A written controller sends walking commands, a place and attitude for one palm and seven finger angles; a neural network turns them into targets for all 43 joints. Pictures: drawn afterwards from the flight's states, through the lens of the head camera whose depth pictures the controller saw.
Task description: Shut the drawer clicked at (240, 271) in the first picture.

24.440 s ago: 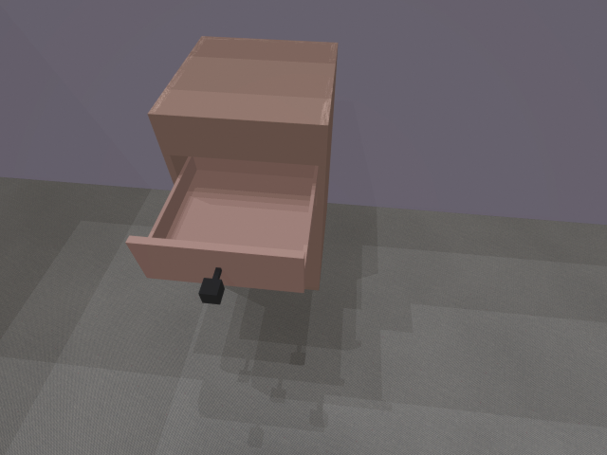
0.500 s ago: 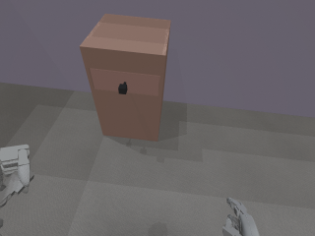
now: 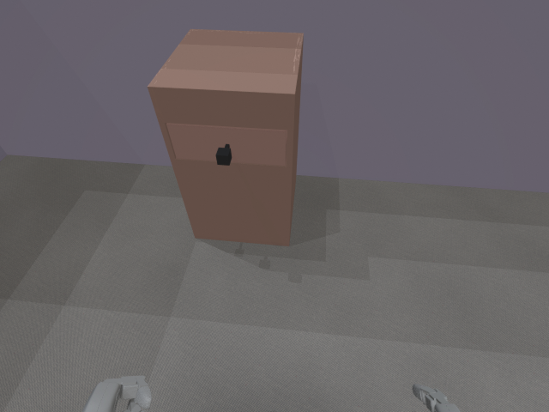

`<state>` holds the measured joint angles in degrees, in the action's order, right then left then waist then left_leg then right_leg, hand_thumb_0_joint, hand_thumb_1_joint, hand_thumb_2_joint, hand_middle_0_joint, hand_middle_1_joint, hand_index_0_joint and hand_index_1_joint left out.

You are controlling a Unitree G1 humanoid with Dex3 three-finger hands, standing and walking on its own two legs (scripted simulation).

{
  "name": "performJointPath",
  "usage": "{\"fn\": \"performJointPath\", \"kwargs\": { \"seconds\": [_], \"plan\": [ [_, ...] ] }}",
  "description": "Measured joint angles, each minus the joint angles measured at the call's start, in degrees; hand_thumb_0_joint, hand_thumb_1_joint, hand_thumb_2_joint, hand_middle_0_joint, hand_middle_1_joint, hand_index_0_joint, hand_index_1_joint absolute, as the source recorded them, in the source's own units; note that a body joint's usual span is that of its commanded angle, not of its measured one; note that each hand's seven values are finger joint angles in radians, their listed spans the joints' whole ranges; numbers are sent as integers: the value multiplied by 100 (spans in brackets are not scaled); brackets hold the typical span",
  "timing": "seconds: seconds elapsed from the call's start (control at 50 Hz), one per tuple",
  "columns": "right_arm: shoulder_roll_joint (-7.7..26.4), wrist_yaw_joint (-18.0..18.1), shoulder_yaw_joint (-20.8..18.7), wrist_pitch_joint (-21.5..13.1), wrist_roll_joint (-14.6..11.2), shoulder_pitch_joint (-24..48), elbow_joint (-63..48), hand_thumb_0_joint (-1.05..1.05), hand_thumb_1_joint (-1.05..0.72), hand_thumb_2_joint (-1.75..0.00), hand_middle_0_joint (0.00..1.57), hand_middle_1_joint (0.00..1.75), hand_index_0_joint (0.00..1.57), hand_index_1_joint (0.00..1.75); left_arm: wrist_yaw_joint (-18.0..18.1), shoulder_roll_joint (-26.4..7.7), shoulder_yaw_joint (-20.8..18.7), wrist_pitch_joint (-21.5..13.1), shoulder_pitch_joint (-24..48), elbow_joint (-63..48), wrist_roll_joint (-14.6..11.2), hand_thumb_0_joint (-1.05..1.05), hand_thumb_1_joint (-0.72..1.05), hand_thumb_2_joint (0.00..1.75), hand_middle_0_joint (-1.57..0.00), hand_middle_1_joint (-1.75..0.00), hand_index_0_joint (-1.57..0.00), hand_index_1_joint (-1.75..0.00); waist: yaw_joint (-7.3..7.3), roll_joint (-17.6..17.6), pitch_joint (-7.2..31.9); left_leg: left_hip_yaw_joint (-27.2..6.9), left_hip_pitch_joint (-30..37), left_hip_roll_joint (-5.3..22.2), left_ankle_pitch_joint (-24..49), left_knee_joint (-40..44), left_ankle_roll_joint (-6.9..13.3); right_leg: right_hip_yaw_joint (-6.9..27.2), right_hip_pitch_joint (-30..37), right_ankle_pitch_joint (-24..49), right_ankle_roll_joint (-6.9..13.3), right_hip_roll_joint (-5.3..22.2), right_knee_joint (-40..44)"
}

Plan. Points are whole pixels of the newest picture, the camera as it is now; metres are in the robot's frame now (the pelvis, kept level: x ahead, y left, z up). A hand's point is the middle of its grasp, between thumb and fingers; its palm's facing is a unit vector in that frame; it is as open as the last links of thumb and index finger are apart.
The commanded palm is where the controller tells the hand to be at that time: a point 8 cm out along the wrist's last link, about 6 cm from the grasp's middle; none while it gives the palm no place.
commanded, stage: let the arm hang, fingers relaxed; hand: left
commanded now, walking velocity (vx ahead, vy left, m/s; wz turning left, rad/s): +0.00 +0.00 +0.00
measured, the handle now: (225, 152) +0.90 +0.21 -0.21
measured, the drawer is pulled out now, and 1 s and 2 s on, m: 0.00 0.00 0.00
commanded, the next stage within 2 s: look to check the result in 0.90 s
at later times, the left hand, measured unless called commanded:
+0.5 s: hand out of the picture -0.05 +0.17 -0.16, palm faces +0.03 -0.97 -0.23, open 6.5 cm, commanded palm none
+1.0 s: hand out of the picture +0.00 +0.14 -0.16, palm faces +0.04 -0.98 -0.19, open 7.4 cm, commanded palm none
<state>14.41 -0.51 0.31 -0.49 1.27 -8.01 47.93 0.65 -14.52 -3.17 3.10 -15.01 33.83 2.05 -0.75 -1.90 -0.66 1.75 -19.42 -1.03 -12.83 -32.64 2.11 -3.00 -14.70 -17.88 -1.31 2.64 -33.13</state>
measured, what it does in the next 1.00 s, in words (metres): stands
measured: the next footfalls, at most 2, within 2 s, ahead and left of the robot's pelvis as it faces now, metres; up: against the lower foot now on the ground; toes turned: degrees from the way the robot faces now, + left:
none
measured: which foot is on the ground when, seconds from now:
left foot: down 0.00-1.00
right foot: down 0.00-1.00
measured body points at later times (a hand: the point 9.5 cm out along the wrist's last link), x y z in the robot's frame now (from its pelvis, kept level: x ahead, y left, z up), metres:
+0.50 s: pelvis -0.01 -0.02 +0.01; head +0.01 -0.02 +0.46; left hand -0.05 +0.22 -0.14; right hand -0.03 -0.23 -0.16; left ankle +0.05 +0.10 -0.73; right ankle +0.00 -0.13 -0.73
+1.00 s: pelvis +0.00 -0.03 +0.01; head +0.02 -0.04 +0.46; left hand +0.00 +0.19 -0.15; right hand -0.03 -0.24 -0.16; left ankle +0.05 +0.10 -0.73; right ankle +0.00 -0.13 -0.73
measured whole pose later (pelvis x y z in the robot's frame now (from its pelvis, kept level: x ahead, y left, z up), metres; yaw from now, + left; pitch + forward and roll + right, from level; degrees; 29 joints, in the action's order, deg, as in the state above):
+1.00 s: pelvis +0.00 -0.03 +0.01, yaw +0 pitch -2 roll +0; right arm 6.9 2.0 -1.0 0.7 0.9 -18.1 65.2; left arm 1.8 -7.6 -1.1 -0.1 -16.4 64.5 0.5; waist -0.4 -1.2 -3.3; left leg 0.7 -13.9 1.6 -9.5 -25.3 -0.8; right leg -3.9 -9.4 -14.7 1.7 -0.3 -25.9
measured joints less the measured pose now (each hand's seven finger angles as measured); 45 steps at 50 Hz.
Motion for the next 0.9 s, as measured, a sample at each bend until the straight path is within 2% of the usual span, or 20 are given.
{"fn": "performJointPath", "kwargs": {
  "seconds": [0.06, 0.08, 0.12, 0.2, 0.32, 0.52, 0.7, 0.9],
  "plan": [
    [-103, 25, 23, 108, 20, -185, 297, 0, -91, -90, 20, 30, 20, 30, -16, 315, 287, 53, -53, 1170, -14, 1, 91, 89, -117, -137, -116, -136, -44, 176, -154, 4, 129, 42, 75, 155, -36, 7, 120, 87, 39, -48, 160],
    [-147, 39, 25, 140, 15, -266, 408, 0, -91, -90, 20, 30, 20, 30, 76, 341, 307, 46, -94, 1469, 49, 1, 91, 89, -113, -135, -113, -133, -38, 230, -200, -7, 158, 62, 109, 214, -50, -3, 157, 129, 55, -72, 236],
    [-235, 70, 23, 191, 6, -466, 644, 0, -91, -90, 20, 30, 20, 30, 144, 292, 139, -22, -161, 1896, -104, 1, 90, 89, -106, -129, -106, -127, 18, 307, -275, -57, 184, 93, 183, 328, -82, -53, 218, 215, 90, -114, 398],
    [-336, 121, -14, 275, -4, -796, 1095, 0, -91, -90, 20, 30, 20, 30, 46, 140, 160, -119, -358, 2488, -114, 1, 90, 89, -91, -112, -91, -112, 116, 272, -377, -127, 227, 124, 290, 494, -113, -123, 319, 350, 131, -160, 653],
    [-436, 173, -51, 263, -49, -1035, 1509, 0, -91, -90, 20, 30, 20, 30, 41, 172, 226, -168, -576, 3054, -142, 1, 90, 89, -68, -85, -68, -85, 129, 132, -444, -119, 360, 121, 357, 642, -118, -116, 432, 405, 137, -161, 771],
    [-636, 197, -77, 198, -45, -948, 1643, 0, -91, -90, 20, 30, 20, 30, 80, 510, 277, -233, -384, 3197, -148, 0, 91, 89, -33, -45, -32, -45, 86, 18, -293, -55, 474, 129, 403, 728, -147, -51, 441, 381, 168, -161, 687],
    [-752, 214, -110, 153, -12, -897, 1631, 0, -92, -90, 20, 30, 20, 30, 87, 755, 262, -305, -100, 3021, -136, 0, 91, 89, -22, -32, -22, -32, 43, 52, -143, -45, 466, 173, 379, 703, -202, -36, 395, 330, 216, -201, 603],
    [-766, 243, -123, 113, -24, -1009, 1696, 0, -91, -90, 20, 30, 20, 30, 105, 695, 209, -329, -112, 3032, -152, 0, 91, 89, -20, -30, -20, -30, 22, 88, -207, -81, 520, 241, 339, 711, -270, -66, 480, 313, 279, -275, 672]
  ]
}}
